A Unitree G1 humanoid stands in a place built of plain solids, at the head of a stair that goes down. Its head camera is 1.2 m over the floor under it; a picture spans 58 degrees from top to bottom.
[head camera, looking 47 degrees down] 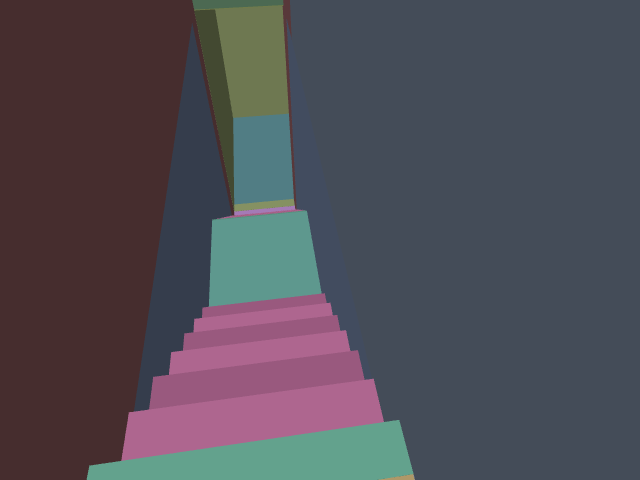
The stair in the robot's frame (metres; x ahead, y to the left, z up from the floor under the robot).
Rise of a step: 0.20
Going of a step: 0.22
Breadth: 0.81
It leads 8 degrees to the left of straight ahead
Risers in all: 7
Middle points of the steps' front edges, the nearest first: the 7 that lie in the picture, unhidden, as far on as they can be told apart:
0.39 0.19 0.00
0.60 0.22 -0.20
0.82 0.25 -0.39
1.03 0.28 -0.59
1.25 0.31 -0.79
1.46 0.34 -0.98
1.67 0.37 -1.18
